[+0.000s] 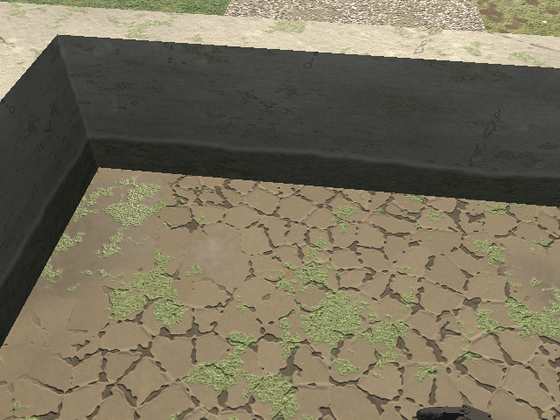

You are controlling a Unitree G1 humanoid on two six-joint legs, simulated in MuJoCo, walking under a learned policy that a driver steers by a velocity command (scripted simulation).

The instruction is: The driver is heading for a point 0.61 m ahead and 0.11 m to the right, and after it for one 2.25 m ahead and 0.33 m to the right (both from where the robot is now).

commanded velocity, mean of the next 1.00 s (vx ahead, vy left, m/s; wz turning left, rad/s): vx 0.50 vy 0.00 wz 0.00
